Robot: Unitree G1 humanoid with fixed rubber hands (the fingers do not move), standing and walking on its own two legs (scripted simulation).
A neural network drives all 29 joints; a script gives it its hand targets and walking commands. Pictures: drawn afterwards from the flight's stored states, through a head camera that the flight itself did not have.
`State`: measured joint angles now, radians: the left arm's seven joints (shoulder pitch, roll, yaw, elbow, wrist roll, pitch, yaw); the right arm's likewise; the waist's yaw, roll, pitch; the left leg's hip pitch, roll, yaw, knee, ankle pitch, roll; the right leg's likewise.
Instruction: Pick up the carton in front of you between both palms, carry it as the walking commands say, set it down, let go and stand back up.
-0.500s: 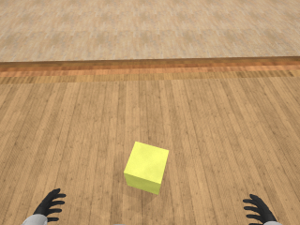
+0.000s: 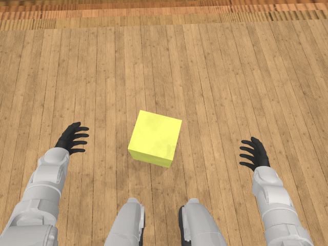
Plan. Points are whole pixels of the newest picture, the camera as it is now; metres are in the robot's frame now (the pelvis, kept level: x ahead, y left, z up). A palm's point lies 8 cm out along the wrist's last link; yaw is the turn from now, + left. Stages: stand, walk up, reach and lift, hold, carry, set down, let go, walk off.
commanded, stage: reach and lift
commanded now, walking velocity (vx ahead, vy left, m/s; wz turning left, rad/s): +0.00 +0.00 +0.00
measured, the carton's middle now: (155, 141) +0.49 +0.03 -0.59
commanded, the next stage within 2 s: none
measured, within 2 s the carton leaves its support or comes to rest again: neither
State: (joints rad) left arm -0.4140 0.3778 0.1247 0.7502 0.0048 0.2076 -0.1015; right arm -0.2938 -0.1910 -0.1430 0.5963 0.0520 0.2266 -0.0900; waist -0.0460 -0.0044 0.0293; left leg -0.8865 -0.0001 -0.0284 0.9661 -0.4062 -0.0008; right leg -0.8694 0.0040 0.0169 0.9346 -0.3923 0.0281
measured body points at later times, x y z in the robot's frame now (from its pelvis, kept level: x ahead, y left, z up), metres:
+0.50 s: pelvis -0.06 +0.02 -0.05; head +0.26 +0.04 +0.27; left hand +0.52 +0.22 -0.15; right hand +0.44 -0.18 -0.15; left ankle +0.03 +0.12 -0.68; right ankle +0.03 -0.14 -0.68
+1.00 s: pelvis -0.04 +0.01 -0.15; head +0.33 +0.04 +0.11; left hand +0.53 +0.19 -0.34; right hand +0.46 -0.17 -0.33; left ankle +0.03 +0.12 -0.68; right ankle +0.03 -0.14 -0.68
